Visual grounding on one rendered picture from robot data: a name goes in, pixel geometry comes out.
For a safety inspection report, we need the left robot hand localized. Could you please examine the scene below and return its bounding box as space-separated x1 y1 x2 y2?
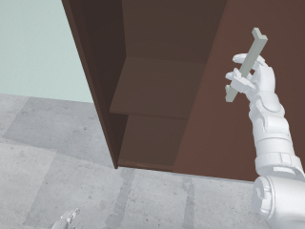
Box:
51 208 80 229

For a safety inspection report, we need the robot right upper arm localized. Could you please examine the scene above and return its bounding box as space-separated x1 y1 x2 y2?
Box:
251 175 305 229

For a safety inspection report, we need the wardrobe door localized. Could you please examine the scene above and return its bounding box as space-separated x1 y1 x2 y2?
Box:
173 0 305 182

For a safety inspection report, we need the right robot hand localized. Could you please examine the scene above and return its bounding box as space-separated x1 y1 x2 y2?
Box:
225 53 275 102

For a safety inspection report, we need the handle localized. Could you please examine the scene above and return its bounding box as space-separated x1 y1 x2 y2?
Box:
225 28 268 102

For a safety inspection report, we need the right robot forearm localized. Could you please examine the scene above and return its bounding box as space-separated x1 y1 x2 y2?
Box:
249 91 305 182

